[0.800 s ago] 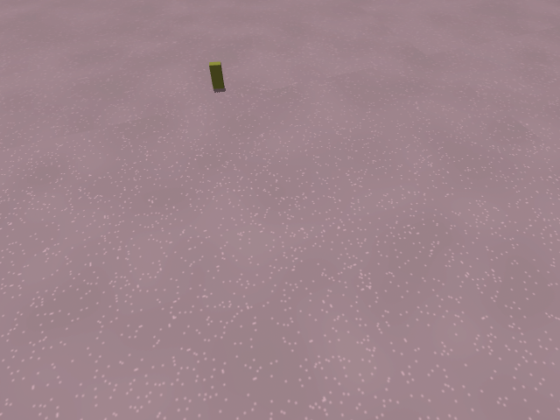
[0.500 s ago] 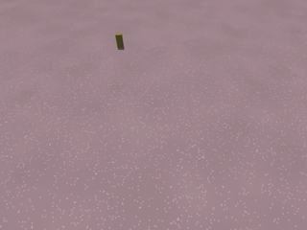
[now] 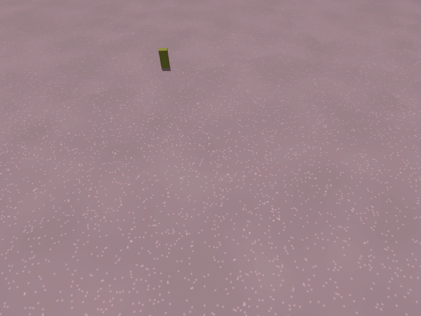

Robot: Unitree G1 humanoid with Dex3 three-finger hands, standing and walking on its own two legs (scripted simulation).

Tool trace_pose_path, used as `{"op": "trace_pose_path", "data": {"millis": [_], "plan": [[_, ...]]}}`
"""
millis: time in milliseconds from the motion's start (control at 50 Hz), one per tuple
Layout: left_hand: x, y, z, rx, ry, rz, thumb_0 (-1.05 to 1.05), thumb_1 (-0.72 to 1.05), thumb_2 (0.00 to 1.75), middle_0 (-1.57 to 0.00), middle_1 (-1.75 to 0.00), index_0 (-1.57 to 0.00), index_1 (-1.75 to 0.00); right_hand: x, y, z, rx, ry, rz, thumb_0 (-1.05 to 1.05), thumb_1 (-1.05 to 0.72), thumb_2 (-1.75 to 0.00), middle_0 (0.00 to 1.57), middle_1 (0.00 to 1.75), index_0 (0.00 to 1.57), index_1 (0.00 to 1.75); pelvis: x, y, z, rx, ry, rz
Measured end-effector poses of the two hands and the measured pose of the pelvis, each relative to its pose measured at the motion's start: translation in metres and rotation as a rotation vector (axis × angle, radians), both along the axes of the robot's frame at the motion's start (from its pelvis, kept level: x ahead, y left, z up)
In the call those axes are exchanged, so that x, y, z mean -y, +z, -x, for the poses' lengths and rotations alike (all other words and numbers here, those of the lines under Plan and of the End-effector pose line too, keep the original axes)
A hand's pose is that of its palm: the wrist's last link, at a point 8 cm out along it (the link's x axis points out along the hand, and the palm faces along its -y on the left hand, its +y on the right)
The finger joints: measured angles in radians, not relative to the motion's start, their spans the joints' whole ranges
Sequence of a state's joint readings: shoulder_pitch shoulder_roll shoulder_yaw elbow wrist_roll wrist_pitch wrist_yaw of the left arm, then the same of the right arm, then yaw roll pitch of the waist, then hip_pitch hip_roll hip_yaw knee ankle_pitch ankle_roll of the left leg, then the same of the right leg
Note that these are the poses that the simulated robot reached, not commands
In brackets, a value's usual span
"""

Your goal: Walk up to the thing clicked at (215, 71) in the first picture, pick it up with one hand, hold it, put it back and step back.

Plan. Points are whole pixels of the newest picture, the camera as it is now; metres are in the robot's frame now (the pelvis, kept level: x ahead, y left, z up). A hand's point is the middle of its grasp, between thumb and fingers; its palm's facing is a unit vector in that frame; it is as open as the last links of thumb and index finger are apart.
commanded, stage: stand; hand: left
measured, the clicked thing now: (164, 58) +2.20 +0.41 -0.70
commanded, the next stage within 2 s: walk up in 0.32 s
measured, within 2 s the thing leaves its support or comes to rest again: neither
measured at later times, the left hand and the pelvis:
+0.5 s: hand out of the picture +0.06 +0.30 -0.15, palm faces +0.07 -0.93 -0.35, open 7.3 cm; pelvis +0.02 +0.02 -0.01, yaw +3 degrees
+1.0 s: hand (64, 237) +0.33 +0.38 -0.14, palm faces -0.03 -0.94 -0.34, open 7.4 cm; pelvis +0.23 +0.10 -0.01, yaw +3 degrees
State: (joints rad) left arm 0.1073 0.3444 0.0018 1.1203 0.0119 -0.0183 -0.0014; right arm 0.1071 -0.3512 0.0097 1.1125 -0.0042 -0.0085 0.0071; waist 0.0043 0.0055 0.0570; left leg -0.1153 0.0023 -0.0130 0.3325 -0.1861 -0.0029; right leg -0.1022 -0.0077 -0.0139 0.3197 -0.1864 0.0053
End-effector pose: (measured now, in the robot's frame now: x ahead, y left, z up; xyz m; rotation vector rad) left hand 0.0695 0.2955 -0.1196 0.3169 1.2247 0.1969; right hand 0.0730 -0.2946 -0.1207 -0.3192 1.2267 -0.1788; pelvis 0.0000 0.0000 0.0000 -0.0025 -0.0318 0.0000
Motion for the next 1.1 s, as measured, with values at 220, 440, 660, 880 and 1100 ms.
{"op": "trace_pose_path", "data": {"millis": [220,440,660,880,1100], "plan": [[-0.002,-0.001,0.003,-0.004,0.005,0.001,0.01,0.90,0.90,-0.20,-0.30,-0.21,-0.30,-0.001,0.001,0.002,-0.003,0.000,0.003,0.00,-0.91,-0.90,0.20,0.30,0.21,0.30,-0.001,0.000,0.000,0.002,0.002,0.001],[-0.023,0.005,0.007,0.080,0.030,0.009,0.01,0.90,0.90,-0.20,-0.30,-0.21,-0.30,0.007,0.004,-0.011,0.010,0.045,0.004,0.01,-0.90,-0.90,0.20,0.30,0.21,0.30,-0.007,-0.006,-0.008,-0.024,0.039,0.017],[-0.127,-0.010,0.005,-0.009,0.113,-0.061,0.01,0.90,0.90,-0.20,-0.30,-0.21,-0.30,-0.022,0.032,-0.119,0.157,0.125,0.100,0.01,-0.91,-0.90,0.20,0.30,0.21,0.30,-0.068,-0.024,-0.073,-0.005,0.079,0.011],[-0.138,0.009,-0.155,0.103,-0.019,0.018,0.01,0.91,0.90,-0.20,-0.30,-0.20,-0.30,-0.064,0.030,-0.133,0.077,0.025,0.066,0.00,-0.90,-0.90,0.20,0.30,0.21,0.30,-0.099,-0.005,-0.159,0.003,0.049,-0.015],[-0.115,0.018,-0.349,0.179,-0.076,-0.014,0.01,0.91,0.90,-0.20,-0.30,-0.20,-0.30,-0.056,-0.011,-0.219,-0.062,-0.030,0.006,0.01,-0.90,-0.90,0.20,0.30,0.21,0.30,-0.083,-0.022,-0.302,-0.023,0.058,-0.023]]}}
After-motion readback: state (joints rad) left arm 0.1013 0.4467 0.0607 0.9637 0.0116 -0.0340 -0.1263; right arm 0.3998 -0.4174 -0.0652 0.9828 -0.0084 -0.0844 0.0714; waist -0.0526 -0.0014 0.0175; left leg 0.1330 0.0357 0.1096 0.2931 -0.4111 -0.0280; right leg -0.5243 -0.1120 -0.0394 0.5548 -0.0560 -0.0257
